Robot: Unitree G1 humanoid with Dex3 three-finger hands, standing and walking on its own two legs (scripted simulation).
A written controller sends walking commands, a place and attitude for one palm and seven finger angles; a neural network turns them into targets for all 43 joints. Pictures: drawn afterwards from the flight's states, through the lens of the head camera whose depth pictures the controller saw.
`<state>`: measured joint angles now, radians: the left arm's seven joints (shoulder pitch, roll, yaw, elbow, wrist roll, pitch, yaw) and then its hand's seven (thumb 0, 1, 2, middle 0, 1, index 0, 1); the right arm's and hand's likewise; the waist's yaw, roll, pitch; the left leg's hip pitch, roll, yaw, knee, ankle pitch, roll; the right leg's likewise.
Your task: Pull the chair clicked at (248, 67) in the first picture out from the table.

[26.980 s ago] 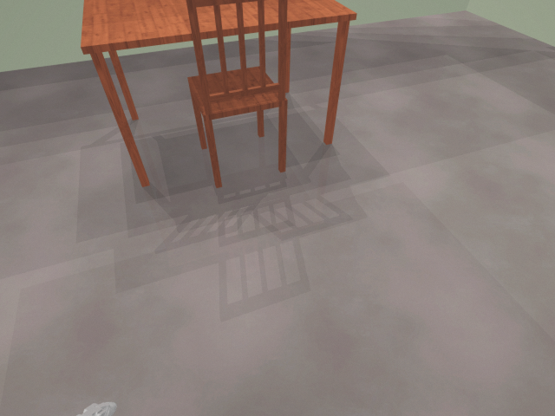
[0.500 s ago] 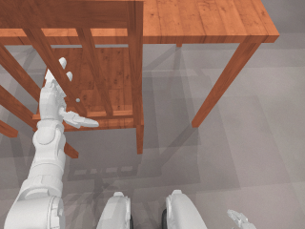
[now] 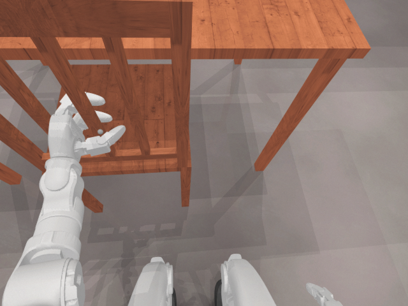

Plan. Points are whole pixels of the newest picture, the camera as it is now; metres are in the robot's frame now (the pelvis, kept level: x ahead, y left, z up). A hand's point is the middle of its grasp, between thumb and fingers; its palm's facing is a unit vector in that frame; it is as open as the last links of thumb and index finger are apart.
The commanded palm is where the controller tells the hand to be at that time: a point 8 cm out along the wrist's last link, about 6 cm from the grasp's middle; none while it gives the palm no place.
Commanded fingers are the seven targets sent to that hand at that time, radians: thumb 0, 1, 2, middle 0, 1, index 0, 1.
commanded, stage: hook a spindle and tug to test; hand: left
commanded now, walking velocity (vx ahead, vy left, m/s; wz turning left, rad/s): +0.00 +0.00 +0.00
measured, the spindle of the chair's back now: (87, 112) +0.47 +0.21 +0.05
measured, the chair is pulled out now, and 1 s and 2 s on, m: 0.00 0.04 0.19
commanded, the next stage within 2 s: step backward, pulling the chair out in 0.78 s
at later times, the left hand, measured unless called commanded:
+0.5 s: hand (99, 138) +0.42 +0.19 +0.03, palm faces +0.07 -1.00 -0.01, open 5.3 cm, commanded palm +0.38 +0.23 +0.02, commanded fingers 0.00 0.90 0.90 -0.50 -1.45 -0.50 -1.45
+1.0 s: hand (98, 147) +0.40 +0.19 +0.04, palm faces +0.12 -0.98 -0.13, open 5.4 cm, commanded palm +0.37 +0.23 +0.03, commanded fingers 0.00 0.90 0.90 -0.50 -1.45 -0.50 -1.45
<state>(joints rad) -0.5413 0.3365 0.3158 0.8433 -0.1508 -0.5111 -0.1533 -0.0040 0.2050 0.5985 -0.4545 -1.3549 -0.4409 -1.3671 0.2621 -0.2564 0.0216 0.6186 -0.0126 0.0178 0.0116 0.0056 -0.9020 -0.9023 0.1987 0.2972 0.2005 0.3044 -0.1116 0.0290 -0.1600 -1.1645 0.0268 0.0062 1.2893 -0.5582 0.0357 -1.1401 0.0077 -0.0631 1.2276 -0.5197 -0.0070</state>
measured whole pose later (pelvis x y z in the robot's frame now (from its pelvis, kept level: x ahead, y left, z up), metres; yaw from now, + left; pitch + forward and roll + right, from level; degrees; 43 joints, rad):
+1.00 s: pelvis +0.01 +0.00 +0.04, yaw +1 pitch +18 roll -2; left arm -0.33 0.28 0.18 0.59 -0.10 -0.27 0.02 0.02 0.73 0.83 -0.43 -1.32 -0.41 -1.45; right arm 0.23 -0.22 0.01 0.55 0.04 0.09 -0.04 0.01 -0.90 -0.90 0.20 0.30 0.20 0.30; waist -0.08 0.02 -0.07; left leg -0.91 0.01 0.02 1.11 -0.51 0.04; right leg -0.90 0.00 -0.04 1.06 -0.48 0.01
